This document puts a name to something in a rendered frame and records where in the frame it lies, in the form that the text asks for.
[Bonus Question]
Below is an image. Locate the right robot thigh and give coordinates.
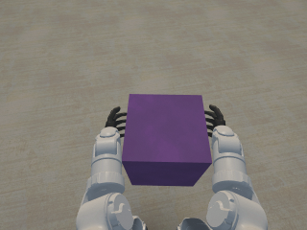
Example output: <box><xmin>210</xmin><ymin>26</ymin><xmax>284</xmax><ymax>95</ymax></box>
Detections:
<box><xmin>177</xmin><ymin>218</ymin><xmax>213</xmax><ymax>230</ymax></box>

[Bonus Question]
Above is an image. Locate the robot thigh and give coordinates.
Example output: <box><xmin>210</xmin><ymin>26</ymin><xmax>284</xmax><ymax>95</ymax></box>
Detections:
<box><xmin>177</xmin><ymin>218</ymin><xmax>213</xmax><ymax>230</ymax></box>
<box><xmin>131</xmin><ymin>217</ymin><xmax>147</xmax><ymax>230</ymax></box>

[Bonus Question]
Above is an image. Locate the carton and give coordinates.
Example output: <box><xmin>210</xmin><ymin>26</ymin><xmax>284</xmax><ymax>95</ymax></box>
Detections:
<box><xmin>122</xmin><ymin>94</ymin><xmax>212</xmax><ymax>187</ymax></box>

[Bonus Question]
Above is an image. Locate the robot right upper arm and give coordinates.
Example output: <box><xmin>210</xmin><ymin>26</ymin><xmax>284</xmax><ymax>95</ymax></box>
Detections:
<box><xmin>206</xmin><ymin>190</ymin><xmax>268</xmax><ymax>230</ymax></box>

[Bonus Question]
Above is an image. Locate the left robot thigh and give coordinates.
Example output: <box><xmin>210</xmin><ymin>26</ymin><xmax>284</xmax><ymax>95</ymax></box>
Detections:
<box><xmin>131</xmin><ymin>217</ymin><xmax>147</xmax><ymax>230</ymax></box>

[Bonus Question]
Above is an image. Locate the robot right hand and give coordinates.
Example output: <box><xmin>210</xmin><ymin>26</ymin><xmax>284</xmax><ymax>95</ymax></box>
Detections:
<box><xmin>204</xmin><ymin>104</ymin><xmax>226</xmax><ymax>138</ymax></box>

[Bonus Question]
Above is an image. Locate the robot left upper arm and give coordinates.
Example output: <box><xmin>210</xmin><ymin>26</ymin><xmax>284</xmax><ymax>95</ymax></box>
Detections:
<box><xmin>76</xmin><ymin>192</ymin><xmax>134</xmax><ymax>230</ymax></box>

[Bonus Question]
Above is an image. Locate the robot left hand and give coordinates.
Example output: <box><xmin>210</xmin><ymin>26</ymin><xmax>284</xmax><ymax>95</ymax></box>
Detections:
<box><xmin>105</xmin><ymin>106</ymin><xmax>128</xmax><ymax>138</ymax></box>

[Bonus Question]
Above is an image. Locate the robot right forearm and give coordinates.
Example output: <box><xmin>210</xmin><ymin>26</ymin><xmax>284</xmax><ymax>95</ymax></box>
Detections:
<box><xmin>211</xmin><ymin>125</ymin><xmax>262</xmax><ymax>207</ymax></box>

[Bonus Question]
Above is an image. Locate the robot left forearm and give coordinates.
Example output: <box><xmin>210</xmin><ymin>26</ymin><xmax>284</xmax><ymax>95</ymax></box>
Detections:
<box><xmin>76</xmin><ymin>126</ymin><xmax>125</xmax><ymax>230</ymax></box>

